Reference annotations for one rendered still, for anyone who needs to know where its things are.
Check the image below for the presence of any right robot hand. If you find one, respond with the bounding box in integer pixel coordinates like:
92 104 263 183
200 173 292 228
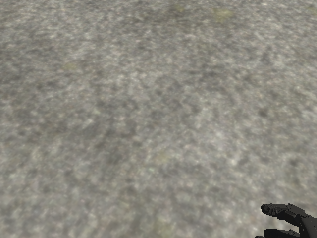
255 203 317 238

